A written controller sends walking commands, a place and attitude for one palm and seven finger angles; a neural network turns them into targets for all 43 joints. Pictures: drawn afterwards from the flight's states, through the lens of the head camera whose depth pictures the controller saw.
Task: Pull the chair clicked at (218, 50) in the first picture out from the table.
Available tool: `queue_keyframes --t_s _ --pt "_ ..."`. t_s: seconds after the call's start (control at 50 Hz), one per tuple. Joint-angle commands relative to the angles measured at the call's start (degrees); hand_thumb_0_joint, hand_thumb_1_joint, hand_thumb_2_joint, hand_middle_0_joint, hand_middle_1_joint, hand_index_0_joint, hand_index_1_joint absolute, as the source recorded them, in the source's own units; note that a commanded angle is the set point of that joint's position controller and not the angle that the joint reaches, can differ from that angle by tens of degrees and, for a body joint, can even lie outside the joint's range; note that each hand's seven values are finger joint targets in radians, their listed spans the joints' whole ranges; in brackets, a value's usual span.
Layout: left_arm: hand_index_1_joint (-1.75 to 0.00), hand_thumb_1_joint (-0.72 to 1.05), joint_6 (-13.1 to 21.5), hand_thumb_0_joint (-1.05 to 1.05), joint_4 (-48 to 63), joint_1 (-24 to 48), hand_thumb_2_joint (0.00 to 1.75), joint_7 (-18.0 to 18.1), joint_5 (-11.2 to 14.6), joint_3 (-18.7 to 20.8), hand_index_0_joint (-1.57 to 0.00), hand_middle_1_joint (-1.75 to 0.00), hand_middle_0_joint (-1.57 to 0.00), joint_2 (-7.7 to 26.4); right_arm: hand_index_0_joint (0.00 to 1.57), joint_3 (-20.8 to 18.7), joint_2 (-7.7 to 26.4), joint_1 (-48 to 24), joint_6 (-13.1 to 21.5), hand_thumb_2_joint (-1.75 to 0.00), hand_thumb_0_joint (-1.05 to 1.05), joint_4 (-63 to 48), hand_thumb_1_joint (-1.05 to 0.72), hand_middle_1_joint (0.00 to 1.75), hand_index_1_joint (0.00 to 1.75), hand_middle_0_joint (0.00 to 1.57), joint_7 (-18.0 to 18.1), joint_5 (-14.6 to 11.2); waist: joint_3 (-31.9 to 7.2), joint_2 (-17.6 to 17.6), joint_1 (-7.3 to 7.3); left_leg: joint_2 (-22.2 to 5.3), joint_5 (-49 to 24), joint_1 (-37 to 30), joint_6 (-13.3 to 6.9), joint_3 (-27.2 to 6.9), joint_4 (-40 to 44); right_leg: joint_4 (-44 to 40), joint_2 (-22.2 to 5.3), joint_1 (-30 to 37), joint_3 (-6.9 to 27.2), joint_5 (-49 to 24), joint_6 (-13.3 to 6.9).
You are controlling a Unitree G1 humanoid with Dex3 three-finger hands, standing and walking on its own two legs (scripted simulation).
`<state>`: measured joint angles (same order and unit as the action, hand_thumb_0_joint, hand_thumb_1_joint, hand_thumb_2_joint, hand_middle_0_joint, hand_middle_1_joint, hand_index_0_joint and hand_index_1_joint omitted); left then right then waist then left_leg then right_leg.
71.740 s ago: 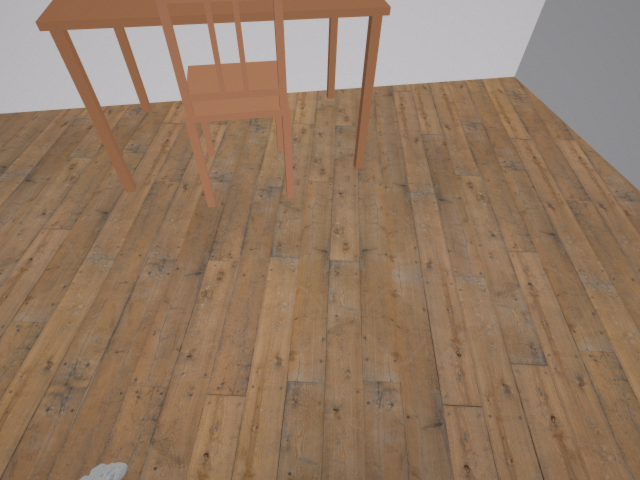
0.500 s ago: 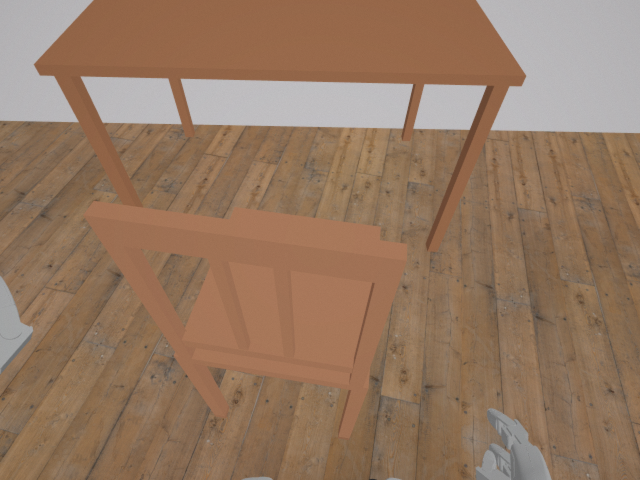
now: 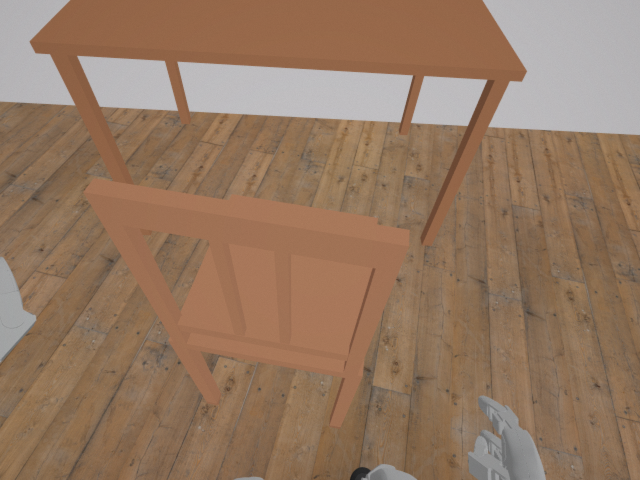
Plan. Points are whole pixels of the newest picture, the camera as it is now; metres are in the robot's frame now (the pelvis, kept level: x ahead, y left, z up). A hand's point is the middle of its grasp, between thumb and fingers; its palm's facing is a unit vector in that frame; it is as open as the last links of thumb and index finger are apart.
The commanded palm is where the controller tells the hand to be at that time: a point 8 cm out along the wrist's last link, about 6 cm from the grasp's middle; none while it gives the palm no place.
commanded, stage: step back with the hand held close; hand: left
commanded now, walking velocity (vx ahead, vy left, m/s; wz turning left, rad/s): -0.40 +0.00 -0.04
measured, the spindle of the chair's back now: (230, 291) +0.39 +0.15 -0.06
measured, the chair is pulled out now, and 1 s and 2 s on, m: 0.49 0.49 0.49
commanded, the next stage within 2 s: stop stepping back and stand still in 0.46 s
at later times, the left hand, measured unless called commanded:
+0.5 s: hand (9, 449) +0.13 +0.22 +0.17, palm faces +0.30 -0.79 -0.53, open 7.4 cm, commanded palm +0.06 +0.27 +0.20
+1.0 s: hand out of the picture +0.01 +0.22 +0.18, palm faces +0.41 -0.82 -0.39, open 7.4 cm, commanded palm -0.05 +0.26 +0.20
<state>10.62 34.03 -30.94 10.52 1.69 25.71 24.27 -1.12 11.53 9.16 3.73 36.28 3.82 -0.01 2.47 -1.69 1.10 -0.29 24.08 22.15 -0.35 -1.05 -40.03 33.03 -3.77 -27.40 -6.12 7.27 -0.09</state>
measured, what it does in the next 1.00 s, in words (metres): walks backwards: right foot, then left foot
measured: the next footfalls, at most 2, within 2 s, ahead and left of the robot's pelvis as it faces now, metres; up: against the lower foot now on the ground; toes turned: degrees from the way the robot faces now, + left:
right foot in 0.26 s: -0.02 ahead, -0.17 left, +0.00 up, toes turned -5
left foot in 0.50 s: -0.04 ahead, +0.09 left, +0.00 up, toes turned -2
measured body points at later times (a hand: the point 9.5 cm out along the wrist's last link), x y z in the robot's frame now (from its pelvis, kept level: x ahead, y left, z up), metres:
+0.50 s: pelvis -0.09 -0.02 +0.01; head -0.05 +0.00 +0.46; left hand +0.10 +0.26 +0.20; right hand +0.07 -0.28 -0.07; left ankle -0.08 +0.09 -0.72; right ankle -0.06 -0.17 -0.72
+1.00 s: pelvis -0.21 -0.03 +0.01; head -0.23 -0.01 +0.46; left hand -0.02 +0.26 +0.20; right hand -0.10 -0.30 -0.07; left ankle -0.19 +0.06 -0.72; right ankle -0.15 -0.17 -0.71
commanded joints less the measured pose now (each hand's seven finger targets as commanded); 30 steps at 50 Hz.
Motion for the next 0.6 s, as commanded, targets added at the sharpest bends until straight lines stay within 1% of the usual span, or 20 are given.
queue_keyframes --t_s 0.0,0.02,0.04,0.08,0.12,0.24,0.26,0.28,0.3,0.32,0.34,0.38,0.42,0.44,0.46,0.48,0.5,0.52,0.54,0.58 --pt "-0.30 0.90 5.0 0.00 12.9 -3.3 0.90 1.3 0.0 10.4 -0.20 -0.30 -0.20 10.7 0.20 -2.8 6.9 -3.5 3.7 -0.90 0.00 -9.2 -0.90 0.30 0.30 0.20 1.3 -0.1 -9.6 17.8 -0.71 -17.7 -8.3 9.2 -7.2 -16.0 23.5 11.8 1.7 14.3 4.5 12.6 1.2" --pt "-0.30 0.90 5.2 0.00 14.1 -2.1 0.90 1.2 0.0 10.9 -0.20 -0.30 -0.20 11.0 0.20 -3.1 7.1 -3.3 4.8 -0.90 0.00 -9.4 -0.90 0.30 0.30 0.20 1.4 0.2 -9.0 20.4 -0.07 -20.2 -6.5 15.1 -8.6 -16.6 25.9 21.5 3.1 16.3 6.4 17.6 1.1" --pt "-0.30 0.90 4.9 0.00 14.9 -1.0 0.90 1.4 0.7 11.2 -0.20 -0.30 -0.20 11.7 0.20 -3.7 6.8 -3.2 5.4 -0.90 0.00 -8.7 -0.90 0.30 0.30 0.20 1.6 0.3 -8.0 19.4 -0.07 -19.5 -19.4 10.2 -9.2 -16.1 22.4 23.0 2.8 11.1 8.3 19.1 0.8" --pt "-0.30 0.90 5.6 0.00 16.1 -0.4 0.90 0.6 1.0 8.0 -0.20 -0.30 -0.20 9.0 0.20 -4.1 6.9 -0.7 7.2 -0.90 0.00 -6.2 -0.90 0.30 0.30 0.20 0.6 0.8 -9.2 16.0 -0.82 -17.7 -45.7 -6.4 -8.0 -11.7 14.8 15.0 2.3 3.8 7.2 19.0 0.4" --pt "-0.30 0.90 6.1 0.00 14.6 -1.3 0.90 0.0 1.2 6.9 -0.20 -0.30 -0.20 8.2 0.20 -4.0 7.1 -0.2 8.7 -0.90 0.00 -5.0 -0.90 0.30 0.30 0.20 -0.2 0.7 -11.2 16.7 -1.44 -16.3 -53.3 -15.5 -6.3 -10.9 12.6 4.2 2.1 4.2 6.0 14.9 -0.4" --pt "-0.30 0.90 6.7 0.00 8.8 -0.7 0.90 -1.5 0.9 9.3 -0.20 -0.30 -0.20 11.0 0.20 -3.2 7.6 -2.6 8.5 -0.90 0.00 -4.2 -0.90 0.30 0.30 0.20 -0.1 0.9 -10.9 13.1 -2.22 -13.4 -37.9 -11.6 -3.0 -7.7 10.9 -12.8 2.1 15.6 2.7 -1.4 0.3" --pt "-0.30 0.90 6.8 0.00 8.8 -0.4 0.90 -1.8 1.2 7.3 -0.20 -0.30 -0.20 9.1 0.20 -2.9 7.5 -1.9 7.8 -0.90 0.00 -5.4 -0.90 0.30 0.30 0.20 -0.4 0.7 -12.0 10.9 -1.88 -11.8 -35.3 -10.0 -1.8 -6.3 9.5 -12.7 1.5 17.9 2.9 -8.1 -0.2" --pt "-0.30 0.90 6.4 0.00 9.4 -1.2 0.90 -2.2 1.0 7.2 -0.20 -0.30 -0.20 9.4 0.20 -3.9 7.6 -1.6 7.2 -0.90 0.00 -6.5 -0.90 0.30 0.30 0.20 -0.5 -0.1 -14.6 2.8 -1.84 -8.7 -30.8 -9.6 0.0 -2.7 5.1 -9.8 -0.3 17.7 5.2 -16.0 -1.6" --pt "-0.30 0.90 6.3 0.00 8.7 -2.6 0.90 -2.4 1.7 8.0 -0.20 -0.30 -0.20 10.4 0.20 -4.1 6.7 -1.7 6.5 -0.90 0.00 -7.6 -0.90 0.30 0.30 0.20 -0.3 -0.8 -15.0 -3.7 -1.53 -5.3 -23.5 -8.4 1.3 0.4 0.1 -9.8 -5.3 15.1 8.8 -22.0 -3.8" --pt "-0.30 0.90 6.3 0.00 8.4 -3.4 0.90 -2.2 1.9 8.9 -0.20 -0.30 -0.20 11.6 0.20 -4.2 6.0 -1.7 5.9 -0.90 0.00 -7.9 -0.90 0.30 0.30 0.20 -0.2 -1.1 -14.9 -8.5 -1.11 -1.5 -11.0 -6.3 2.3 1.8 -6.0 -12.3 -11.5 11.9 14.7 -22.5 -6.9" --pt "-0.30 0.90 5.9 0.00 7.3 -5.5 0.90 -1.6 2.2 10.3 -0.20 -0.30 -0.20 12.5 0.20 -4.5 5.7 -1.9 5.1 -0.90 0.00 -7.5 -0.90 0.30 0.30 0.20 0.0 -1.3 -14.3 -8.9 -1.40 0.3 -0.5 -3.9 2.4 0.4 -12.7 -14.5 -15.9 9.6 18.5 -21.2 -10.3" --pt "-0.30 0.90 4.8 0.00 8.2 -5.1 0.90 -0.5 1.5 10.8 -0.20 -0.30 -0.20 12.2 0.20 -2.8 3.7 -4.6 3.8 -0.90 0.00 -8.7 -0.90 0.30 0.30 0.20 0.3 -0.7 -10.8 -7.9 -1.00 -1.3 4.7 2.7 1.9 -3.7 -12.2 -12.6 -16.4 11.8 16.4 -21.8 -10.9" --pt "-0.30 0.90 4.6 0.00 6.9 -5.9 0.90 0.4 1.1 11.1 -0.20 -0.30 -0.20 11.4 0.20 -1.6 3.4 -5.3 3.0 -0.90 0.00 -8.7 -0.90 0.30 0.30 0.20 1.4 -0.4 -10.2 -6.8 -0.50 -1.2 0.7 1.7 1.7 -1.9 2.0 -8.0 -10.9 16.1 11.0 -25.6 -7.0" --pt "-0.30 0.90 4.9 0.00 8.1 -4.9 0.90 0.6 1.1 11.2 -0.20 -0.30 -0.20 12.1 0.20 -1.8 4.2 -5.4 3.2 -0.90 0.00 -9.0 -0.90 0.30 0.30 0.20 1.7 -0.7 -10.1 -5.7 -0.03 -1.4 -6.6 -0.8 1.4 -1.3 12.5 -4.8 -9.3 16.5 9.4 -24.1 -4.9" --pt "-0.30 0.90 5.6 0.00 9.1 -5.4 0.90 0.3 1.7 9.9 -0.20 -0.30 -0.20 11.0 0.20 -2.0 4.4 -4.2 3.2 -0.90 0.00 -8.8 -0.90 0.30 0.30 0.20 2.1 -0.8 -10.8 -1.6 -0.44 -4.2 -20.8 -4.9 0.2 -2.3 19.6 -0.8 -5.1 16.2 7.0 -18.1 -1.9" --pt "-0.30 0.90 6.4 0.00 11.9 -5.1 0.90 0.2 1.7 10.1 -0.20 -0.30 -0.20 11.7 0.20 -3.3 6.5 -3.9 3.7 -0.90 0.00 -9.0 -0.90 0.30 0.30 0.20 2.1 -0.7 -11.0 8.2 -0.87 -12.3 -35.2 -6.8 -2.9 -10.1 21.7 4.8 0.3 12.3 4.9 -4.0 0.8" --pt "-0.30 0.90 7.1 0.00 13.5 -5.8 0.90 -0.6 2.3 9.4 -0.20 -0.30 -0.20 11.3 0.20 -4.0 6.7 -2.2 4.9 -0.90 0.00 -9.0 -0.90 0.30 0.30 0.20 1.4 -0.9 -13.3 12.9 -1.22 -17.0 -45.4 -12.0 -5.1 -11.1 20.6 11.2 2.1 7.4 5.9 15.2 0.7" --pt "-0.30 0.90 7.4 0.00 13.8 -6.7 0.90 -0.6 2.6 10.1 -0.20 -0.30 -0.20 12.2 0.20 -3.7 5.9 -2.4 6.6 -0.90 0.00 -8.4 -0.90 0.30 0.30 0.20 1.4 0.7 -13.9 20.2 -0.88 -20.4 -44.3 -8.6 -7.6 -16.3 21.8 20.7 3.4 5.2 7.4 24.7 1.3" --pt "-0.30 0.90 7.1 0.00 14.9 -5.4 0.90 -0.4 2.9 9.4 -0.20 -0.30 -0.20 11.3 0.20 -3.5 5.8 -1.8 7.4 -0.90 0.00 -7.2 -0.90 0.30 0.30 0.20 1.4 1.5 -13.3 23.2 -0.56 -20.9 -46.7 -7.8 -9.1 -15.6 20.2 24.8 3.3 4.7 10.2 25.8 1.5" --pt "-0.30 0.90 5.8 0.00 16.3 -4.2 0.90 -0.2 1.7 6.3 -0.20 -0.30 -0.20 8.4 0.20 -4.2 6.9 0.0 7.5 -0.90 0.00 -7.0 -0.90 0.30 0.30 0.20 -0.2 -0.2 -12.8 17.6 -0.49 -15.8 -43.2 -13.0 -7.4 -8.2 15.6 17.9 2.8 4.2 7.9 20.5 1.5"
